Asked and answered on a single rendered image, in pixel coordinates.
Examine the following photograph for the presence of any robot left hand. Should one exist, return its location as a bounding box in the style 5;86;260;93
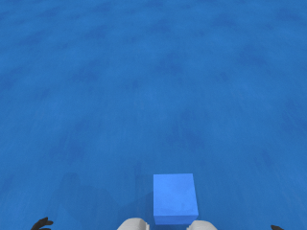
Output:
31;217;53;230

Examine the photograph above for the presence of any robot right thigh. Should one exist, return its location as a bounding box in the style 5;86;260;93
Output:
186;220;218;230

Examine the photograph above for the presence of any carton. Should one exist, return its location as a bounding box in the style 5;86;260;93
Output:
153;173;199;225

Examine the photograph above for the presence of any robot thigh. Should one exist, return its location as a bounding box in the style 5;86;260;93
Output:
117;218;150;230
186;220;218;230

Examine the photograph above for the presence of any robot left thigh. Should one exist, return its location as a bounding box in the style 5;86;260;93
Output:
117;218;150;230

